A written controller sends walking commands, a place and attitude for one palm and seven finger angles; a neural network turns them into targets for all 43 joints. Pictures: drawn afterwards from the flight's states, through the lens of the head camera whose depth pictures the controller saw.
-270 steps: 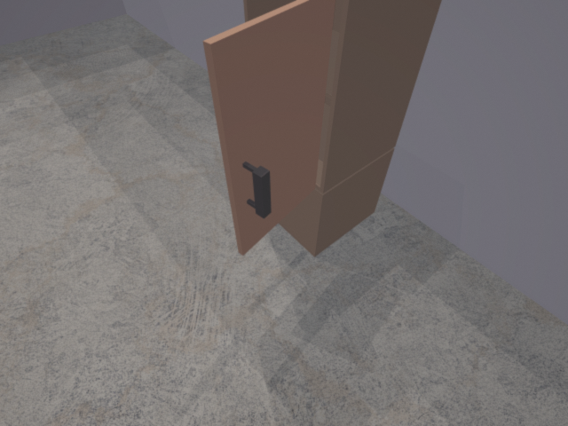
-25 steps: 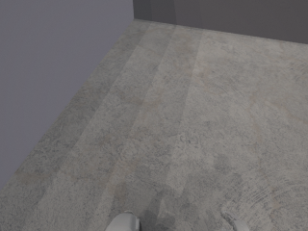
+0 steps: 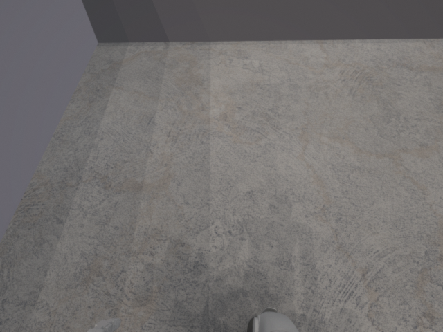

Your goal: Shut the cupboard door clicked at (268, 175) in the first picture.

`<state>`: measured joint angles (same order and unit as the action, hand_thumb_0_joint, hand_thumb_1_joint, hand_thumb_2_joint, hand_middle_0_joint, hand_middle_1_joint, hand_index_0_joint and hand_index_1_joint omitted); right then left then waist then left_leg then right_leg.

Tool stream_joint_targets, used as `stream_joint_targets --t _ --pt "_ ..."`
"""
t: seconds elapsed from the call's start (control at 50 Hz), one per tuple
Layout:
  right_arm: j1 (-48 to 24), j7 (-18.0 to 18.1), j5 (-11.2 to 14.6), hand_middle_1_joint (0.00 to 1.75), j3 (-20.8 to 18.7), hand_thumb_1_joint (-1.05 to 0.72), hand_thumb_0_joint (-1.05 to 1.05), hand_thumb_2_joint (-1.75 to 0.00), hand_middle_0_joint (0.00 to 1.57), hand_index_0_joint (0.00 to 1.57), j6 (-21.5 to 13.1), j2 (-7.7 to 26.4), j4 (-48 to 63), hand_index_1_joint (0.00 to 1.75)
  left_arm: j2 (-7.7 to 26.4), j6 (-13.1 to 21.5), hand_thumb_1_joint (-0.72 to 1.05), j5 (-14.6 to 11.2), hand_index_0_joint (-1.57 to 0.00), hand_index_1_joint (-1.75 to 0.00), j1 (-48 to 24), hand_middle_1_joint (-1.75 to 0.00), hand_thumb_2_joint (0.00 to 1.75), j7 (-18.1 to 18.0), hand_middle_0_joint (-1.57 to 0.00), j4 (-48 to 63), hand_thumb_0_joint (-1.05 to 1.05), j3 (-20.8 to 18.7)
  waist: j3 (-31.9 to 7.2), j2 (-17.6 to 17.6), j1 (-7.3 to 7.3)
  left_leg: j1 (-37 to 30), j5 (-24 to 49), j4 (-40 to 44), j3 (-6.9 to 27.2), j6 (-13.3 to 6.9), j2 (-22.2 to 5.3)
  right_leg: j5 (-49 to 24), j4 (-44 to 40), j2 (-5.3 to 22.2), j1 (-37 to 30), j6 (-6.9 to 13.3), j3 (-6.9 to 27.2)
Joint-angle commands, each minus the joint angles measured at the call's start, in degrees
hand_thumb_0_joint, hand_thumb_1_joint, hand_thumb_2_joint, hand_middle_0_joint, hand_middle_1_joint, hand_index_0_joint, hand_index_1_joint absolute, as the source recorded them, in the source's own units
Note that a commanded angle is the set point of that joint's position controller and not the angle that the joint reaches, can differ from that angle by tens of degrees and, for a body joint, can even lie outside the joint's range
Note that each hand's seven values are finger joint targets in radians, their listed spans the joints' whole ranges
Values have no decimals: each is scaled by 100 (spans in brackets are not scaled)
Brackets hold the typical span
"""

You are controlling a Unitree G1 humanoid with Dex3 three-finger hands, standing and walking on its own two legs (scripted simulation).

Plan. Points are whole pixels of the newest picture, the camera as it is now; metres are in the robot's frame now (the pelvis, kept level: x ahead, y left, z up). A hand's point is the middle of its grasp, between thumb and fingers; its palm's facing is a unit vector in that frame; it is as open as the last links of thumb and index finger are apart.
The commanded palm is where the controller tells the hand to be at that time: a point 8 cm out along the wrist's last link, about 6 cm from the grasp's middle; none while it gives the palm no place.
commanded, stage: walk to a spot facing it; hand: left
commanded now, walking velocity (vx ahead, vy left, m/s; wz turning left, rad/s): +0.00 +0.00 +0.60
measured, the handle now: out of the picture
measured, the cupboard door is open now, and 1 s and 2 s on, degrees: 100 100 100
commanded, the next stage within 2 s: none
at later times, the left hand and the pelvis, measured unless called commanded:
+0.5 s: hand (141, 316) +0.18 +0.18 -0.18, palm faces +0.30 -0.94 -0.15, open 7.2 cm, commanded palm none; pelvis +0.13 -0.02 -0.01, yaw +16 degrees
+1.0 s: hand (131, 320) +0.17 +0.19 -0.15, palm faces +0.50 -0.82 -0.28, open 7.4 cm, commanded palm none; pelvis +0.18 -0.05 +0.00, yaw +32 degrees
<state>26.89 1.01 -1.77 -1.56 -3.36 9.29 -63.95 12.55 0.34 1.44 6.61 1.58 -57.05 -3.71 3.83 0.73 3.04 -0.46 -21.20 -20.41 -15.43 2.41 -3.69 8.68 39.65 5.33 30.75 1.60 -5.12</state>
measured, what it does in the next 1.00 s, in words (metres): walks ahead, turning left: right foot, then left foot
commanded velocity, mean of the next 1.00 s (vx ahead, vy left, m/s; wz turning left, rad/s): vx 0.00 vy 0.00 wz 0.60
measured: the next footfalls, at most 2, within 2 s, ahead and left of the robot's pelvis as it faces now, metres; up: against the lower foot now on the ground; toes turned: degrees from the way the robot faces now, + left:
right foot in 0.04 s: +0.15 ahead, -0.12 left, +0.00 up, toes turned -7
left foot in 0.50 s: +0.19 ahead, +0.10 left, +0.00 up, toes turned +26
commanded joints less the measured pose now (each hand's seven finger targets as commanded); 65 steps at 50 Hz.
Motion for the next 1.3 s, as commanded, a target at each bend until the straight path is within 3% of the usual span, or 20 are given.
stream_joint_targets --t 0.0,0.02,0.04,0.1,0.2,0.3,0.4,0.46,0.5,0.52,0.62,0.86,0.96,0.98,1.0,1.02,1.04,1.06,1.12,1.28 --pt "137 10 108 30 -68 -90 0 -90 20 20 -48 704 130 30 382 331 90 35 -20 -30 1516 -30 90 -89 -20 -178 0 -26 -828 -117 -854 1378 3892 -1613 596 -468 -890 -1444 -946 -81 -3266 191 68" --pt "331 -19 202 30 -47 -90 0 -90 20 20 -57 422 218 30 1037 407 90 60 -20 -30 2258 -30 90 -188 -20 -392 0 -182 -1754 1185 -1047 2665 1036 -3229 289 -174 -125 -3389 -910 1543 -4928 642 1651" --pt "478 32 253 30 -49 -90 0 -90 20 20 16 446 267 30 1292 414 90 -70 -20 -30 2369 -30 90 -193 -20 -435 0 -156 -2356 1447 -914 2726 -1761 -4605 897 -83 121 -4589 -1271 2464 -4995 1139 2146" --pt "-524 9 220 30 -78 -90 0 -90 20 20 176 318 354 30 762 305 90 -103 -20 -30 1341 -30 90 -321 -20 -149 0 -13 -1180 672 -730 3292 -768 -5219 1474 -25 -278 -4849 -1453 1850 -3592 827 983" --pt "-203 -67 122 30 -103 -90 0 -90 20 20 507 49 261 30 318 327 90 -68 -20 -30 488 -30 90 -328 -20 118 0 84 -596 734 -46 2853 151 -4564 1289 126 -282 -3640 -2089 1356 -2083 409 -364" --pt "-725 -150 75 30 -201 -90 0 -90 20 20 597 172 637 30 260 255 90 -25 -20 -30 196 -30 90 -337 -20 366 0 -26 -323 786 9 3011 424 -3717 1041 153 -294 -2327 -2146 1419 -1908 491 -746" --pt "-1553 -215 60 30 -217 -90 0 -90 20 20 528 398 1183 30 642 154 90 22 -20 -30 383 -30 90 -329 -20 417 0 -156 -253 687 -254 2863 81 -2383 822 3 -181 -2373 -1510 1775 -2414 547 -664" --pt "-1031 -215 2 30 -314 -90 0 -90 20 20 484 806 1227 30 799 104 90 -35 -20 -30 357 -30 90 -286 -20 521 0 -198 -728 65 93 1416 1221 -1218 830 -187 80 -2045 -19 1523 -1982 147 -927" --pt "-330 -111 3 30 -527 -90 0 -90 20 20 416 1869 1220 30 337 1 90 -96 -20 -30 12 -30 90 -264 -20 1046 0 -64 -1124 -2436 407 242 5473 -193 4267 -1583 -2265 3302 2710 5 266 -614 -486" --pt "-367 -60 42 30 -502 -90 0 -90 20 20 444 1871 1156 30 551 -86 90 -25 -20 -30 -166 -30 90 -281 -20 1156 0 -66 -1212 -1327 316 312 4552 -227 3959 -1770 -2373 3061 3182 72 331 -483 337" --pt "-1477 31 67 30 -378 -90 0 -90 20 20 356 1466 1532 30 523 -185 90 12 -20 -30 245 -30 90 -203 -20 744 0 -165 -873 -659 -231 1067 2370 146 2796 -947 -1122 1131 3362 76 443 -659 613" --pt "-1176 -64 36 30 -514 -90 0 -90 20 20 432 1581 1304 30 524 -178 90 -68 -20 -30 -137 -30 90 -250 -20 987 0 -59 -831 -890 -38 923 2277 40 3350 -1173 -919 1597 1226 -251 -125 -715 501" --pt "-1669 -70 74 30 -579 -90 0 -90 20 20 517 1549 1470 30 619 -93 90 -133 -20 -30 592 -30 90 -297 -20 848 0 -77 -1050 -1077 -369 1747 2417 -494 3542 -932 -569 923 -883 -555 -1906 -531 389" --pt "-1798 -88 124 30 -558 -90 0 -90 20 20 524 1405 1550 30 839 -31 90 -105 -20 -30 931 -30 90 -322 -20 793 0 -121 -1102 -567 -562 2427 1677 -869 3340 -656 -275 352 -1825 -261 -2793 -490 593" --pt "-1709 -128 180 30 -511 -90 0 -90 20 20 525 957 1634 30 1352 26 90 -10 -20 -30 1069 -30 90 -368 -20 773 0 -234 -1118 1075 -615 3670 -175 -2036 2376 -140 515 510 -2604 1286 -3639 -22 2083" --pt "-1839 -133 117 30 -511 -90 0 -90 20 20 514 1018 1718 30 1584 2 90 13 -20 -30 851 -30 90 -390 -20 869 0 -220 -823 1761 -587 3850 -1474 -3519 1780 72 773 -437 -2573 2411 -2847 519 2827" --pt "-1772 -169 72 30 -532 -90 0 -90 20 20 556 1184 1648 30 1330 11 90 -9 -20 -30 556 -30 90 -396 -20 958 0 -131 -629 1057 -403 3633 -1225 -4435 2000 12 497 -848 -2337 2216 -2261 700 2236" --pt "-1617 -185 47 30 -545 -90 0 -90 20 20 628 1130 1437 30 951 68 90 -30 -20 -30 187 -30 90 -402 -20 984 0 -72 -440 1183 -160 3673 -798 -4849 2012 83 325 -1313 -2231 1760 -2162 572 1693" --pt "-1678 -241 80 30 -454 -90 0 -90 20 20 693 953 1329 30 694 96 90 -82 -20 -30 306 -30 90 -373 -20 993 0 5 -340 1080 -124 3732 -116 -5025 1644 257 240 -3126 -1783 1135 -2560 207 505" --pt "-2364 -249 87 30 -338 -90 0 -90 20 20 756 855 1457 30 806 86 90 -30 -20 -30 1206 -30 90 -394 -20 790 0 -62 -512 858 -495 3557 -247 -3855 1309 269 195 -3742 -1604 1381 -3494 239 103"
